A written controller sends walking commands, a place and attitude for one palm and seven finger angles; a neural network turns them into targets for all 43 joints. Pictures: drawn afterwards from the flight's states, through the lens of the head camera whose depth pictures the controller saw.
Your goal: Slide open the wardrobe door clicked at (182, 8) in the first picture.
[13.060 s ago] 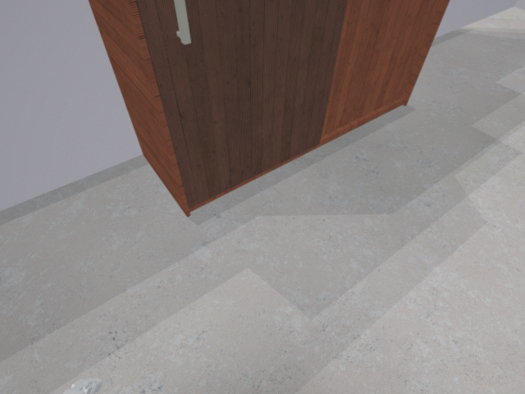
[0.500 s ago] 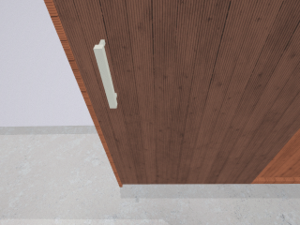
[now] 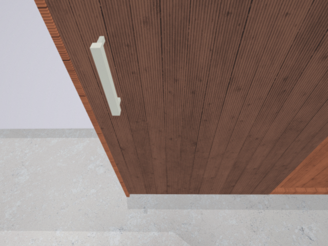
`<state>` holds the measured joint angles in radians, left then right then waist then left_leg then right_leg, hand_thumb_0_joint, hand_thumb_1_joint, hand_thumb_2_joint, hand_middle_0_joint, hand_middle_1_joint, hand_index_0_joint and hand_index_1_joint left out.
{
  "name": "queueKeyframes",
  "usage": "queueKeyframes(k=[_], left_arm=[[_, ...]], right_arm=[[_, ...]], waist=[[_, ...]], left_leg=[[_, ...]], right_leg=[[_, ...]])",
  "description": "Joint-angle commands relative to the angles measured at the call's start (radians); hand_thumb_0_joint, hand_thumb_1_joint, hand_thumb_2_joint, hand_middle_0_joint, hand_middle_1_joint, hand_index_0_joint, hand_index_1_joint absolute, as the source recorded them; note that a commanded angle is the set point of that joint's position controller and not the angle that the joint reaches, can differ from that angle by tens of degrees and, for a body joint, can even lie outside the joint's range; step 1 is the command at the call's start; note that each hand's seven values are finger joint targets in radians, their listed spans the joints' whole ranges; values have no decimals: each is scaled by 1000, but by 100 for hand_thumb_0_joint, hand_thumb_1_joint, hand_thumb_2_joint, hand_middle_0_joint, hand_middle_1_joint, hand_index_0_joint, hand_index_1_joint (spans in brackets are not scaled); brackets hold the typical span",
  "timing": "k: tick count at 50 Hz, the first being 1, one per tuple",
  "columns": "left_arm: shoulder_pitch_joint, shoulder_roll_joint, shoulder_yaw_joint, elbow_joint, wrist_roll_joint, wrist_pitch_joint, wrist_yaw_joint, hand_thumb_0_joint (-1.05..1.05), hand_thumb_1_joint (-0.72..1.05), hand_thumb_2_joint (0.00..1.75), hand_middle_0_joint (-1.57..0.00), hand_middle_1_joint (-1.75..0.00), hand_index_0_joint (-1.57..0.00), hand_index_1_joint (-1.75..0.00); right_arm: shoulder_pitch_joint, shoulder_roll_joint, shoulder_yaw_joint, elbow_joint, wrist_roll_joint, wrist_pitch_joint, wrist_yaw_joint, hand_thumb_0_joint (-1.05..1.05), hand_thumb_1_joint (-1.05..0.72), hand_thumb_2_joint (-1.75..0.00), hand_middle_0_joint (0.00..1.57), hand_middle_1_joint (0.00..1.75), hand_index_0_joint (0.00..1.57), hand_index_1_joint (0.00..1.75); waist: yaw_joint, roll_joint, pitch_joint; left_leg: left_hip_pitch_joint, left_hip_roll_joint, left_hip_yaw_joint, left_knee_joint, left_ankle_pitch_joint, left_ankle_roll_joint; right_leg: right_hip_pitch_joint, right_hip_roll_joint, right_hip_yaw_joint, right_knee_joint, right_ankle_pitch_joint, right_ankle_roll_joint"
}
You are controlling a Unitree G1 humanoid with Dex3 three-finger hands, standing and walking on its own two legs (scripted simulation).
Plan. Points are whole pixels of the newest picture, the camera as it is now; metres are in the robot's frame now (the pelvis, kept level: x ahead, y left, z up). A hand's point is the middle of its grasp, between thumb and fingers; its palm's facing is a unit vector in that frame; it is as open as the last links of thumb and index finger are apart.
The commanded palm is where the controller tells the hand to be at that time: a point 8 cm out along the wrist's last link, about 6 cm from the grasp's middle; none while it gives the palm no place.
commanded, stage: come to a stop and stand still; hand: left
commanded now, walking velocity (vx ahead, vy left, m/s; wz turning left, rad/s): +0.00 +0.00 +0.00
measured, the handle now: (109, 79) +0.48 +0.17 +0.16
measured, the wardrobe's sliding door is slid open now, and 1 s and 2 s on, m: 0.00 0.00 0.00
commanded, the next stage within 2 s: look again from close up in 0.12 s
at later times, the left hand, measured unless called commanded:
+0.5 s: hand out of the picture -0.01 +0.15 -0.17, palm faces +0.04 -0.98 -0.20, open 7.3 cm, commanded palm none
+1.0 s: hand out of the picture -0.01 +0.16 -0.17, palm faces +0.04 -0.98 -0.19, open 7.3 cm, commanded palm +0.09 +0.21 -0.07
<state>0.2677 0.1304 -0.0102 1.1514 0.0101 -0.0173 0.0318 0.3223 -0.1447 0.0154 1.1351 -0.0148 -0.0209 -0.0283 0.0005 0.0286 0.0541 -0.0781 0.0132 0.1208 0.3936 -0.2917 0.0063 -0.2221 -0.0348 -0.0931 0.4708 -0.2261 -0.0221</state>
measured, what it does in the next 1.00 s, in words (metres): stands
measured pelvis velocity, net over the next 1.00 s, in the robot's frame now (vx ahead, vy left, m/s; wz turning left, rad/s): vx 0.00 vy -0.01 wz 0.01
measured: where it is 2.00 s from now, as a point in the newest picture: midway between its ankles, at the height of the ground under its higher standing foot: outside the picture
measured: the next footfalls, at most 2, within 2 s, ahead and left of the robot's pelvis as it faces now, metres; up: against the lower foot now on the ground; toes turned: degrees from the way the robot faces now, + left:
none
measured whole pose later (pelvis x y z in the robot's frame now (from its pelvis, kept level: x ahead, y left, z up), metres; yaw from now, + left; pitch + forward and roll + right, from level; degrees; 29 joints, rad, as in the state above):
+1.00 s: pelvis +0.00 -0.01 +0.00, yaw +0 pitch -1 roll +1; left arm 0.27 0.14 0.00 1.14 0.01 -0.02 0.03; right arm 0.32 -0.11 0.01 1.14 -0.02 -0.02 -0.03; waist 0.01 0.01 0.06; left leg -0.09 0.04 0.11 0.39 -0.28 -0.01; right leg -0.21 -0.01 -0.11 0.44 -0.21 -0.04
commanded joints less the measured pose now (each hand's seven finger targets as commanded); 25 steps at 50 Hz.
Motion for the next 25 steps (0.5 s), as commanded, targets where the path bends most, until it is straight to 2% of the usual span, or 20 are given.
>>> queueKeyframes(k=[1, 3, 5, 7, 10, 12, 17, 18, 25], left_arm=[[60, 105, 14, -23, -2, -15, 6, 0, 90, 90, -20, -30, -20, -30], [61, 105, 15, -23, -1, -17, 7, 0, 90, 90, -20, -30, -20, -30], [61, 102, 14, -20, -2, -14, 7, 0, 90, 90, -20, -30, -20, -30], [63, 99, 13, -20, 0, -13, 6, 0, 90, 90, -20, -30, -20, -30], [65, 97, 15, -22, -1, -14, 6, 0, 90, 90, -20, -30, -20, -30], [65, 96, 16, -25, 1, -13, 6, 0, 90, 90, -20, -30, -20, -30], [66, 94, 17, -27, 1, -14, 6, 0, 90, 90, -20, -30, -20, -30], [64, 96, 18, -27, 1, -14, 6, 0, 90, 90, -20, -30, -20, -30], [67, 103, 22, -33, 0, -17, 6, 0, 90, 90, -20, -30, -20, -30]], right_arm=[[79, -70, -8, -14, 2, -14, -8, 0, -90, -90, 20, 30, 20, 30], [82, -66, -8, -12, 2, -12, -9, 0, -90, -90, 20, 30, 20, 30], [79, -64, -8, -10, 2, -10, -10, 0, -90, -90, 20, 30, 20, 30], [79, -56, -7, -8, 2, -9, -9, 0, -90, -90, 20, 30, 20, 30], [80, -60, -9, -10, 2, -8, -10, 0, -90, -90, 20, 30, 20, 30], [79, -54, -9, -8, 1, -9, -10, 0, -90, -90, 20, 30, 20, 30], [81, -49, -11, -8, 1, -8, -10, 0, -90, -90, 20, 30, 20, 30], [80, -56, -11, -8, 1, -8, -10, 0, -90, -90, 20, 30, 20, 30], [85, -54, -13, -6, 1, -9, -9, 0, -90, -90, 20, 30, 20, 30]], waist=[[-3, -28, 13], [-4, -43, 15], [-3, -24, 39], [-3, -35, 40], [-4, -38, 38], [-2, -17, 32], [-2, -42, 34], [-1, -32, 44], [-1, -44, 21]], left_leg=[[-82, 106, -90, -81, 151, 17], [-84, 106, -93, -78, 152, 16], [-95, 105, -91, -83, 125, 14], [-91, 106, -93, -86, 122, 16], [-94, 104, -92, -85, 109, 15], [-88, 108, -92, -88, 125, 16], [-93, 106, -91, -85, 113, 14], [-98, 104, -90, -83, 115, 13], [-93, 102, -88, -79, 113, 10]], right_leg=[[59, -97, 122, -73, 217, -32], [67, -97, 123, -75, 233, -33], [49, -96, 126, -86, 192, -34], [49, -93, 125, -94, 178, -32], [46, -93, 130, -101, 159, -33], [52, -91, 126, -98, 170, -34], [54, -90, 128, -104, 169, -34], [48, -92, 128, -103, 171, -33], [60, -95, 131, -109, 166, -35]])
